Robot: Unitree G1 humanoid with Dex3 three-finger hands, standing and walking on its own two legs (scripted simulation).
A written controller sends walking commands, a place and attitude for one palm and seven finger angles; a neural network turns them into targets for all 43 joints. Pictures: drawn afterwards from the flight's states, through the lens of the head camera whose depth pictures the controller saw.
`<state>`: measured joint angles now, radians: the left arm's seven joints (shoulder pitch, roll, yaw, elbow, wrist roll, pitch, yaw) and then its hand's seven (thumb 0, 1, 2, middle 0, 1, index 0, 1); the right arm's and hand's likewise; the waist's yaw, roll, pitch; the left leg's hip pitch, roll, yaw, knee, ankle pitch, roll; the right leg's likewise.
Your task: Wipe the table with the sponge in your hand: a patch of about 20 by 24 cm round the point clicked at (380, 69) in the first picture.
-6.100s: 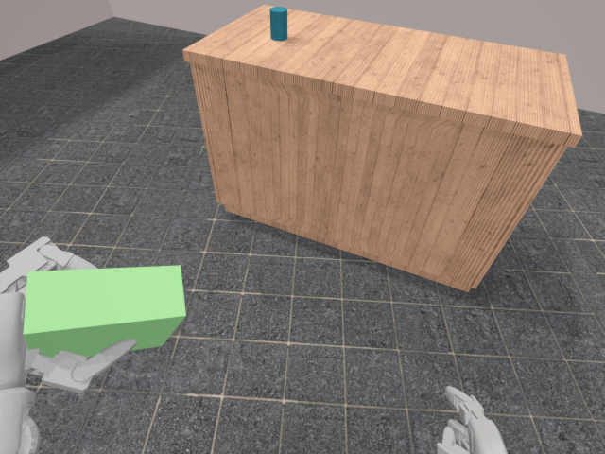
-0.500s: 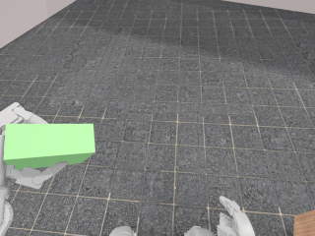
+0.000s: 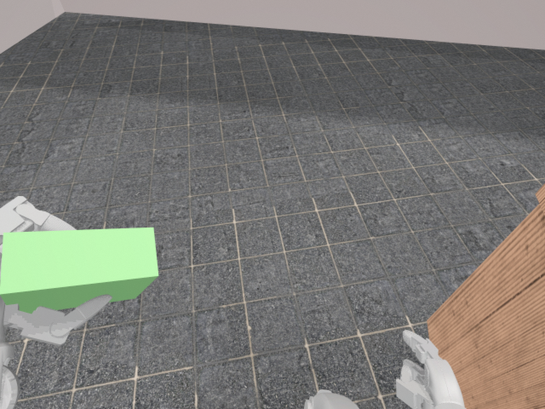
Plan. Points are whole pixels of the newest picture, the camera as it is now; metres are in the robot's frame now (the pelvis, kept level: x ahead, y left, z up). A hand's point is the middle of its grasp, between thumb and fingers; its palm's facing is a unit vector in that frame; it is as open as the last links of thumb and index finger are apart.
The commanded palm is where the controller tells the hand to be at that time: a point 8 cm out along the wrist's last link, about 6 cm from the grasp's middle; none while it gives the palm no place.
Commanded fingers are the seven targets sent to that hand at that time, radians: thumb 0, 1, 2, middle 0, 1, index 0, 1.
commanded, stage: turn to face it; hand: left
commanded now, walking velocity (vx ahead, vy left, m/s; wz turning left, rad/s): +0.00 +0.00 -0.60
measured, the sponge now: (104, 270) +0.22 +0.21 +0.15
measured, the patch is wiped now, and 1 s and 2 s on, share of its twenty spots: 0.00 0.00 0.00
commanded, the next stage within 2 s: none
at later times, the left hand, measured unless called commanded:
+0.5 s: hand (203, 279) +0.21 +0.10 +0.18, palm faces +0.10 -0.86 -0.50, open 9.8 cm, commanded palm +0.17 +0.15 +0.19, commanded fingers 0.00 0.10 1.30 -1.20 -1.60 -1.20 -1.60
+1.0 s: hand (358, 352) +0.16 -0.05 +0.18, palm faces -0.23 -0.81 -0.55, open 9.8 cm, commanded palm +0.14 +0.03 +0.19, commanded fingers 0.00 0.10 1.30 -1.20 -1.60 -1.20 -1.60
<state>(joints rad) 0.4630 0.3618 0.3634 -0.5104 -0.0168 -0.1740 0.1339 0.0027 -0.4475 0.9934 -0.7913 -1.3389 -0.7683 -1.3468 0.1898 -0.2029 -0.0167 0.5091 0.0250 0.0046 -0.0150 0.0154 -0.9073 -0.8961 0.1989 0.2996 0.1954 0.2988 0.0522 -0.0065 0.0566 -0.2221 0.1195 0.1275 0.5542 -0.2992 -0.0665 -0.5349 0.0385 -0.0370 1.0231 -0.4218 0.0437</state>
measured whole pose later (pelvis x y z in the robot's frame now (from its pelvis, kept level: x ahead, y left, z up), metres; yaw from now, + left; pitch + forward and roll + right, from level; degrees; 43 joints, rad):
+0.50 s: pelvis -0.07 -0.06 +0.00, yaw -18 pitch +2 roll +3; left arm 0.54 0.42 0.40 -0.59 -0.05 -0.18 0.15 0.00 -0.45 1.00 -0.79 -1.34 -0.76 -1.35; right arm 0.16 -0.28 -0.04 0.54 0.02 0.07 -0.01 0.02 -0.91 -0.90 0.20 0.30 0.19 0.30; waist 0.00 -0.04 0.07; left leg -0.29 0.01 0.05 0.63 -0.46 -0.06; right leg -0.42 0.11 0.09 0.49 -0.09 -0.10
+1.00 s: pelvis -0.15 -0.10 +0.00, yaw -36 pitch +0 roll +3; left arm 0.54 0.43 0.39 -0.60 -0.06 -0.19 0.13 0.00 -0.45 1.00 -0.79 -1.34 -0.76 -1.35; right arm 0.14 -0.21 0.04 0.56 0.00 0.06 0.03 0.02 -0.91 -0.90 0.20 0.30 0.23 0.30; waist -0.01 0.00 0.14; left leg -0.44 0.04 0.04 0.99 -0.46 -0.09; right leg -0.40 0.07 0.01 0.55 -0.16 -0.10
